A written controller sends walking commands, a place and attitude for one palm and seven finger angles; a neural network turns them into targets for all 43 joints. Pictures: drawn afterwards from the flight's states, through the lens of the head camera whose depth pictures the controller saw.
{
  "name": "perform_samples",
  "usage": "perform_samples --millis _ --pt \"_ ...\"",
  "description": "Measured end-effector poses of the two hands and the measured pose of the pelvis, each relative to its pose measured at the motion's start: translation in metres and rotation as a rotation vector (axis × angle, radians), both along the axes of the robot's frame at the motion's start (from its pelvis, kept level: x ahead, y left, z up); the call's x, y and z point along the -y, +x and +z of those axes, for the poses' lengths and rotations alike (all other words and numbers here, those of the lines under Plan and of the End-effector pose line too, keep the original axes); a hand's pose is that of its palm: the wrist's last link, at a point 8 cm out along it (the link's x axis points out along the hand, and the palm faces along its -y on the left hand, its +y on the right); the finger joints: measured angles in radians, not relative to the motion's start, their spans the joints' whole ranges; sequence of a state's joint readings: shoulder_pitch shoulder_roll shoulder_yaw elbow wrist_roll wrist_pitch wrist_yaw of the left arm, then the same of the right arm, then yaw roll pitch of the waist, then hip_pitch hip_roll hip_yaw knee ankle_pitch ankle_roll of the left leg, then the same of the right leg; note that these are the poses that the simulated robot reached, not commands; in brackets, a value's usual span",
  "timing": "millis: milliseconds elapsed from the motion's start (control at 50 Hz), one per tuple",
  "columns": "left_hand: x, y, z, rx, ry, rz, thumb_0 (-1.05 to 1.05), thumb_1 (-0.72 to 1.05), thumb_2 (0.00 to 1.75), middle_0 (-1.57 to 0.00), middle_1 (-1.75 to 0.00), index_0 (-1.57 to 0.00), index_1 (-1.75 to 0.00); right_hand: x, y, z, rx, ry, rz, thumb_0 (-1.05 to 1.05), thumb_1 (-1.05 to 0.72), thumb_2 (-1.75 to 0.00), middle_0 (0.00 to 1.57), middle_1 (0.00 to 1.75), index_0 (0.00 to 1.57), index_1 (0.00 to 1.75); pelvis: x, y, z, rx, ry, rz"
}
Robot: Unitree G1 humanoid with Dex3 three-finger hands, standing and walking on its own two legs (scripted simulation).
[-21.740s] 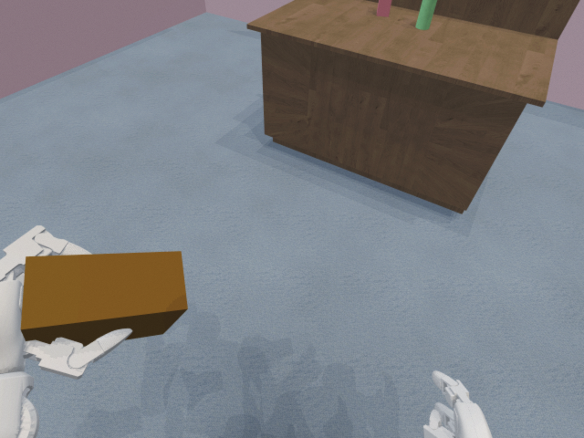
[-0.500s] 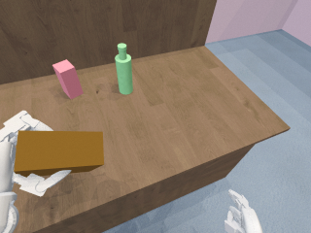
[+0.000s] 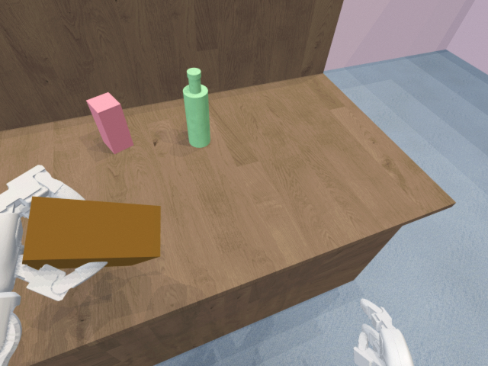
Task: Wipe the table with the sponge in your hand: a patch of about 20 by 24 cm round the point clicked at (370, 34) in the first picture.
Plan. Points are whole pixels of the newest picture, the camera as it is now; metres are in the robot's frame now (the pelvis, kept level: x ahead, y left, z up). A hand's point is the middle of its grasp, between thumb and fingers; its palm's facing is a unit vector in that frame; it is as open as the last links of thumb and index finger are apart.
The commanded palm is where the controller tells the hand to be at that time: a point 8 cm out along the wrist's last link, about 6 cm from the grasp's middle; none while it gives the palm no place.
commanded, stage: come to a stop and stand still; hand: left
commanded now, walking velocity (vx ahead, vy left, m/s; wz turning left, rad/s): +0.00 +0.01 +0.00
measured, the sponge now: (111, 238) +0.24 +0.21 +0.13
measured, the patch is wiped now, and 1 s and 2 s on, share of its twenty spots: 0.00 0.00 0.00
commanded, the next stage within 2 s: look again from close up in 0.86 s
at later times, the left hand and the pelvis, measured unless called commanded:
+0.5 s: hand (36, 208) +0.24 +0.28 +0.18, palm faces +0.41 -0.84 -0.35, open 9.9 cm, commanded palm +0.18 +0.31 +0.17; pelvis +0.02 +0.03 +0.00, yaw +1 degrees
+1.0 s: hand (48, 228) +0.22 +0.26 +0.17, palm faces +0.37 -0.85 -0.37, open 9.9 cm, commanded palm +0.17 +0.30 +0.17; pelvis +0.01 +0.02 +0.00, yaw +1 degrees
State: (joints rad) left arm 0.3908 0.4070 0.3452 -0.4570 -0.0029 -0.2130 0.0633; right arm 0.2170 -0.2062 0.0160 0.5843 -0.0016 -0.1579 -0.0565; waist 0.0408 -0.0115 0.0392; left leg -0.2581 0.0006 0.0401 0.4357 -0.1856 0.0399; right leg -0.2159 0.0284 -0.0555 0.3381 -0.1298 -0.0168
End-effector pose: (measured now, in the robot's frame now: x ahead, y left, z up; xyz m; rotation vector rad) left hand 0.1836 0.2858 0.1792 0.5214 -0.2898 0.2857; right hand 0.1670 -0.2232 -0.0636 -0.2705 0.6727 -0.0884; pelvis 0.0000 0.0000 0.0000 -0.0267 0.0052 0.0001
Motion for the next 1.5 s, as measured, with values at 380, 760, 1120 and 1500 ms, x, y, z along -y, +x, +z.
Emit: perform_samples --millis 380,760,1120,1500 --pt "-0.033 0.01 -0.024 -0.009 -0.064 0.018 -0.01 -0.49 1.04 -0.75 -1.35 -0.76 -1.35 -0.029 0.001 -0.009 -0.064 0.01 0.021 0.02 -0.9 -0.9 0.2 0.3 0.2 0.3 -0.02 0.015 -0.004 0.002 0.007 0.013" --pt "-0.033 0.01 -0.02 -0.021 -0.093 0.044 -0.01 -0.49 1.04 -0.75 -1.35 -0.76 -1.35 -0.038 0.034 0.004 0.009 0.027 0.04 0.02 -0.9 -0.9 0.2 0.3 0.2 0.3 -0.022 0.02 -0.001 0.003 0.0 0.014" --pt "-0.015 -0.002 -0.013 -0.015 -0.084 0.039 -0.01 -0.49 1.04 -0.75 -1.35 -0.76 -1.35 -0.014 0.002 -0.003 -0.012 0.033 -0.017 0.02 -0.9 -0.9 0.2 0.3 0.2 0.3 -0.011 0.008 0.0 0.011 0.003 0.01" --pt "-0.008 -0.002 -0.011 -0.025 -0.08 0.038 -0.01 -0.49 1.04 -0.75 -1.35 -0.76 -1.35 -0.007 0.008 -0.002 -0.005 0.021 -0.009 0.02 -0.9 -0.9 0.2 0.3 0.2 0.3 -0.006 0.008 0.001 -0.001 0.002 0.01"
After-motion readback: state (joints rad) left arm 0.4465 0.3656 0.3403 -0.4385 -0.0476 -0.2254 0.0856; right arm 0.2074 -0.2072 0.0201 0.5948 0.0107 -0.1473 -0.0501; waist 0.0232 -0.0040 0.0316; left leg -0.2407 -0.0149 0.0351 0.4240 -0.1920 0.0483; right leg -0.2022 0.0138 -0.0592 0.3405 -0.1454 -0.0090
